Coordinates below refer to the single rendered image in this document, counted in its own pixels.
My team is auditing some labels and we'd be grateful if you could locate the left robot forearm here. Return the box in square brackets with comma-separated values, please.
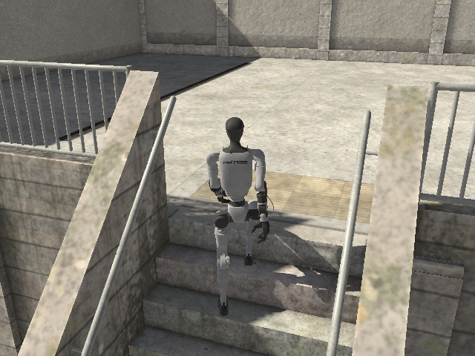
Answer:
[209, 180, 223, 197]

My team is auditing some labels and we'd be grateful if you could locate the right robot forearm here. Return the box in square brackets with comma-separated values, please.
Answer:
[256, 181, 269, 222]

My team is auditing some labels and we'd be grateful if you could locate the left robot upper arm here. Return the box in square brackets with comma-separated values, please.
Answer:
[206, 150, 221, 188]

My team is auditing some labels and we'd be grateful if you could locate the robot left hand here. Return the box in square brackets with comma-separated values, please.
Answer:
[217, 191, 230, 203]

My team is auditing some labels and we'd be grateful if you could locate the robot right foot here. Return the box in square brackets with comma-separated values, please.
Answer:
[243, 253, 254, 266]

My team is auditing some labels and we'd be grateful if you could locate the robot torso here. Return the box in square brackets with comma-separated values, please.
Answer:
[218, 146, 253, 223]

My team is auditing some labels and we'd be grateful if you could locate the robot right hand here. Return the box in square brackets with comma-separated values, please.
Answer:
[252, 221, 270, 243]

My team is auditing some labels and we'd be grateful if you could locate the right robot upper arm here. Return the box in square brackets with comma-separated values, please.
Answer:
[251, 149, 266, 191]

